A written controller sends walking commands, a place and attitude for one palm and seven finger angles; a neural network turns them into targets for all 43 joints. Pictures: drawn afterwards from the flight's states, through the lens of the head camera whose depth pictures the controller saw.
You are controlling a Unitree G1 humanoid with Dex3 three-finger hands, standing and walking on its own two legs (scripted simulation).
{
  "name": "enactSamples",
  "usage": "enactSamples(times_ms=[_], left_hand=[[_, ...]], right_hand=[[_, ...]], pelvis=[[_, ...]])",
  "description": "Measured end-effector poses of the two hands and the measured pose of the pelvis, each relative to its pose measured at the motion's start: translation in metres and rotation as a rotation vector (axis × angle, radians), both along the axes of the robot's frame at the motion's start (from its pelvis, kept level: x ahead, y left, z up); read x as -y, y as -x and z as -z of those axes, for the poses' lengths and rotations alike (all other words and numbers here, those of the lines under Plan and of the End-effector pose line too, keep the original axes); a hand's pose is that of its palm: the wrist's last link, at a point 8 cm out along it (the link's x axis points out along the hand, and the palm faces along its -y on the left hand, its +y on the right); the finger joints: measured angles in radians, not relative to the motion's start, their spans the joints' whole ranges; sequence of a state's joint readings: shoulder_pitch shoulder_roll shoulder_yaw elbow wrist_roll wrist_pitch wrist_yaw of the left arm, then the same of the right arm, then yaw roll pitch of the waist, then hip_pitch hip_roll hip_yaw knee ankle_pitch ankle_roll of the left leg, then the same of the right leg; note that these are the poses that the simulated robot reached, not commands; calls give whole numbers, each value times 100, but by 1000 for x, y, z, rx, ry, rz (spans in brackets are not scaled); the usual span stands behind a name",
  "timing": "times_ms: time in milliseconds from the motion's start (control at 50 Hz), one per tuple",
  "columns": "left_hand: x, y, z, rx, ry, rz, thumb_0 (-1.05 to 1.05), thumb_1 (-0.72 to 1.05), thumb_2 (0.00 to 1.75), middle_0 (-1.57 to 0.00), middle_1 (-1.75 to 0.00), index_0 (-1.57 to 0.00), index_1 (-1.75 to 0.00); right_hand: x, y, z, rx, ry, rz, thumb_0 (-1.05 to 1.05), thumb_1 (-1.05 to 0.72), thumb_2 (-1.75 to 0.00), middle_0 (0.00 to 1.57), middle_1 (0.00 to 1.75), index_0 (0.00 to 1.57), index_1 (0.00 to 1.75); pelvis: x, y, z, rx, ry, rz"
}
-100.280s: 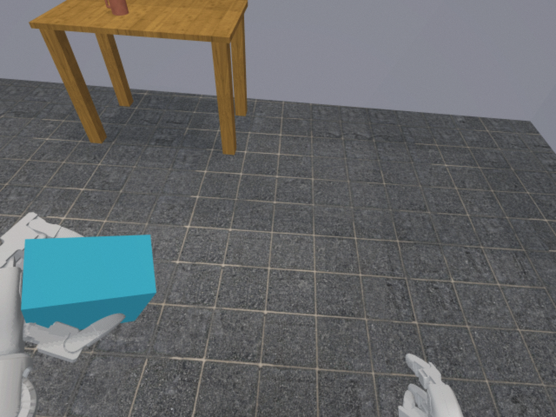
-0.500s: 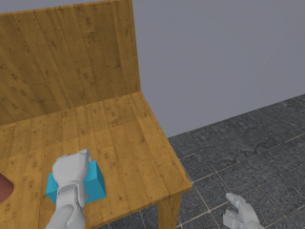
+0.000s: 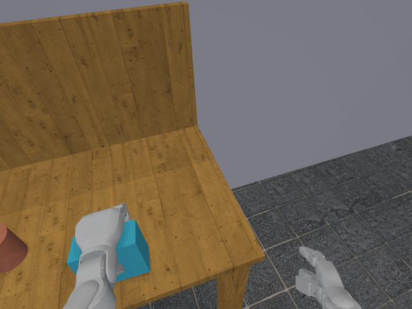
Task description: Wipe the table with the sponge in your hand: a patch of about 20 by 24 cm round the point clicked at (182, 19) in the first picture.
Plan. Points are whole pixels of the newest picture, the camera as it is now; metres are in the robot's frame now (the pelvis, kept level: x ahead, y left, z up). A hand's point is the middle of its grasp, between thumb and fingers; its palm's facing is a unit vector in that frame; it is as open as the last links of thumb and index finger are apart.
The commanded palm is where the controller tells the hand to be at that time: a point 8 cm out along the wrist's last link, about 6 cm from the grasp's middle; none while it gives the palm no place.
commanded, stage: lift the sponge slowly off the table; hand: left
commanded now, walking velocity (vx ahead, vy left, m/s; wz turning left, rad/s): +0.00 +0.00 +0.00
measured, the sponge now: (115, 258) +0.22 +0.24 -0.05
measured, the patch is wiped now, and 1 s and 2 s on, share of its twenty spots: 1.00 1.00 1.00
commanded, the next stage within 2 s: bring the sponge back beside the body in 1.38 s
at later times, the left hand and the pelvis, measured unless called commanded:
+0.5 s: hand (109, 237) +0.23 +0.23 +0.03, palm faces -0.02 -0.15 -0.99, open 10.5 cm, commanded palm +0.20 +0.23 +0.10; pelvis -0.01 -0.01 +0.01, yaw +0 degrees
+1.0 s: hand (101, 233) +0.22 +0.24 +0.06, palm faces +0.01 -0.17 -0.99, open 10.5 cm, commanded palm +0.19 +0.23 +0.13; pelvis -0.01 -0.01 +0.01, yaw -1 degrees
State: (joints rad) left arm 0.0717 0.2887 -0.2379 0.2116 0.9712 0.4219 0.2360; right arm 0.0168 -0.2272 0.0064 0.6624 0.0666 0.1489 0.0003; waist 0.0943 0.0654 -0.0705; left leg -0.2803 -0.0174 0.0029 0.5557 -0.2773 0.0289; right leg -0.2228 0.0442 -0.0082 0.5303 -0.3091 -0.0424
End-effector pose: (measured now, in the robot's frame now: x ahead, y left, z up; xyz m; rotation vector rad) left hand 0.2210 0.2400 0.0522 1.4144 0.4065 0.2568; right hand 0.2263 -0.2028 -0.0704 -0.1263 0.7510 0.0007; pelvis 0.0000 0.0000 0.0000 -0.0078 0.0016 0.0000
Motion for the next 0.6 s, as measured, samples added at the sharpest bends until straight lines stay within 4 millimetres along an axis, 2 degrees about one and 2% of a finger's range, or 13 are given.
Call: enactSamples(times_ms=[300,600], left_hand=[[11,7,-17,34,18,28,0,-56,100,-71,-134,-73,-134],[9,9,-38,38,17,9,0,-56,100,-71,-134,-74,-134]], right_hand=[[5,5,0,1,0,-2,1,-90,-90,19,30,20,30],[10,0,-11,47,-4,-14,1,-90,-90,20,30,20,30]], pelvis=[[2,2,-3,31,-2,2],[11,8,-7,65,-5,3]])
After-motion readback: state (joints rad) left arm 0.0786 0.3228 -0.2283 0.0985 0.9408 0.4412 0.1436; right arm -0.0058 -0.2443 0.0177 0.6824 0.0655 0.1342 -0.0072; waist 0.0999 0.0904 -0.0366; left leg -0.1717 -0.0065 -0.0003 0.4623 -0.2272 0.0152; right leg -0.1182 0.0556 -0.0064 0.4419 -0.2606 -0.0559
